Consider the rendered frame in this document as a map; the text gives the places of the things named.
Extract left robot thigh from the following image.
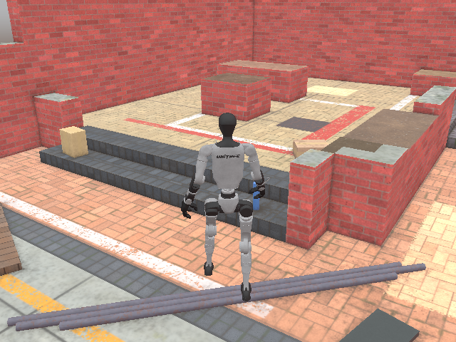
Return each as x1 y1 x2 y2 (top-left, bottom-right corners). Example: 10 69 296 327
204 198 219 237

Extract humanoid robot head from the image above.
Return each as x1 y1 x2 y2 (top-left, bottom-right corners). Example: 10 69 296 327
215 113 240 147

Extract robot right forearm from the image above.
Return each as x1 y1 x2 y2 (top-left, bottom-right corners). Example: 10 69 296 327
255 170 265 191

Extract left robot hand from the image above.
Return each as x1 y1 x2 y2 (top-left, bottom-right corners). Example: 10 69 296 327
181 200 197 219

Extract right robot hand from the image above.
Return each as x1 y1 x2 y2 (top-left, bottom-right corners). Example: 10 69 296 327
249 186 265 199

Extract robot right upper arm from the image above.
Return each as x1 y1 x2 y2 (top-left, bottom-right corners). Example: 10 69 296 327
242 143 262 180

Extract robot left forearm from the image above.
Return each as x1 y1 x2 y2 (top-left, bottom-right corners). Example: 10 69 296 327
184 174 200 204

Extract robot left upper arm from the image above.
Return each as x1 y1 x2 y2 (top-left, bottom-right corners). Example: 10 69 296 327
194 144 213 185

